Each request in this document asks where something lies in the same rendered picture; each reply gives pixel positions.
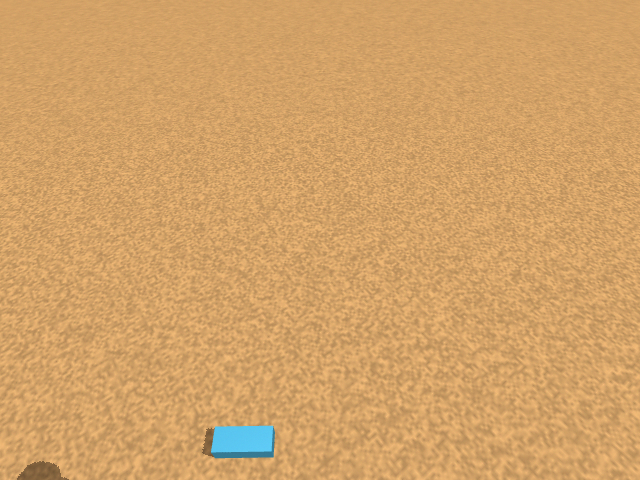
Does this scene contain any carton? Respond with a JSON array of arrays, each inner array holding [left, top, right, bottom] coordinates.
[[211, 426, 275, 458]]

